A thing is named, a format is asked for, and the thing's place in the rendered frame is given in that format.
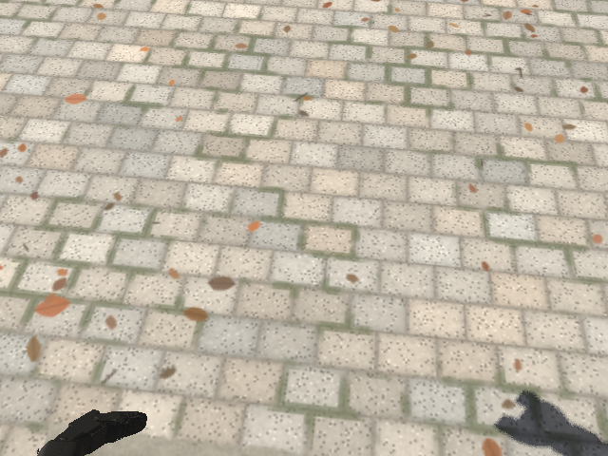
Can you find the left robot hand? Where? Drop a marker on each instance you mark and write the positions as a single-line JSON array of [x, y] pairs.
[[92, 430]]

